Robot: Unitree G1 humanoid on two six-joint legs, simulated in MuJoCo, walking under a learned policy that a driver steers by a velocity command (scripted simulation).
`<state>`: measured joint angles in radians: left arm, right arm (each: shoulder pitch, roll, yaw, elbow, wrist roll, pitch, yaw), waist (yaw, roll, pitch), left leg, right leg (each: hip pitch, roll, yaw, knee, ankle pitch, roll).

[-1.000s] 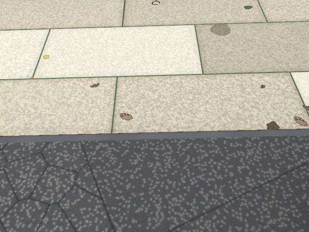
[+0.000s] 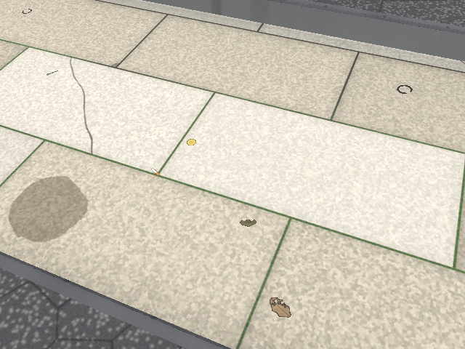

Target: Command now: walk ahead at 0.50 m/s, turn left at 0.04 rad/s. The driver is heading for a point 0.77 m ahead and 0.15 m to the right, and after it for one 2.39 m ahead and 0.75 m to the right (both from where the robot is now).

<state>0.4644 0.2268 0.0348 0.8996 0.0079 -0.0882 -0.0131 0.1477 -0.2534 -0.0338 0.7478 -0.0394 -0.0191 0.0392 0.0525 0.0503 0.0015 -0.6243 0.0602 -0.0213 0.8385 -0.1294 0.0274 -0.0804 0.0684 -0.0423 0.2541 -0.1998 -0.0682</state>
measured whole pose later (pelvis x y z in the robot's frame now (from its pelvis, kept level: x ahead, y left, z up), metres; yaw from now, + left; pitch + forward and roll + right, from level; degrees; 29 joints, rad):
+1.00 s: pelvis +0.42 -0.07 -0.01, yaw -28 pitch +0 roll +0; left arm 0.45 0.28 0.05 0.87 0.01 -0.07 0.01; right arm 0.13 -0.30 -0.07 0.77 -0.03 -0.01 0.04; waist 0.04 0.03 0.02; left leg -0.64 0.09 -0.04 0.76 0.11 -0.01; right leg -0.02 0.12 0.07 0.40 -0.37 -0.10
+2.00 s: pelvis +0.75 -0.18 -0.17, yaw -13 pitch +0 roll +2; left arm 0.22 0.25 0.05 0.87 0.02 0.03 0.00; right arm 0.16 -0.28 -0.04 0.85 -0.01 0.05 -0.02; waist 0.03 0.00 0.06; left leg -0.27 -0.07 -0.07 0.71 -0.47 0.00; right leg -0.34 0.08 0.13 0.43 -0.10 -0.05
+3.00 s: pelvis +0.74 -0.19 -0.16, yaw -20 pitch -1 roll -1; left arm 0.28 0.28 0.06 0.95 0.03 -0.03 0.01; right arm 0.21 -0.26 -0.07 0.91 -0.03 0.05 0.06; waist 0.01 -0.01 0.04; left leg -0.39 0.04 0.03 0.81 -0.35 0.04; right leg -0.07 0.00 -0.19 0.33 -0.24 -0.05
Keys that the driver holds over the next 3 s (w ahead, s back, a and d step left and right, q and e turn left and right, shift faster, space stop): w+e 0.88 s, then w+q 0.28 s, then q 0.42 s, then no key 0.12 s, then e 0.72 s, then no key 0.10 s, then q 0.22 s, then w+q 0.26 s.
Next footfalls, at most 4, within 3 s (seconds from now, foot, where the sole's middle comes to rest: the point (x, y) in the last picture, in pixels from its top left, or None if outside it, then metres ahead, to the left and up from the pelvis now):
0.18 left None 0.24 0.12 -0.78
0.70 right None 0.34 -0.10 -0.78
1.26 left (292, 287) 0.78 -0.10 -0.94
1.70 right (344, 270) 0.85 -0.29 -0.94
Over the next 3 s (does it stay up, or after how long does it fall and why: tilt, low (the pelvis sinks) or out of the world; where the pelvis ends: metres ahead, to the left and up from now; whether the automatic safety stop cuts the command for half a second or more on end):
stays up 0.74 -0.19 -0.16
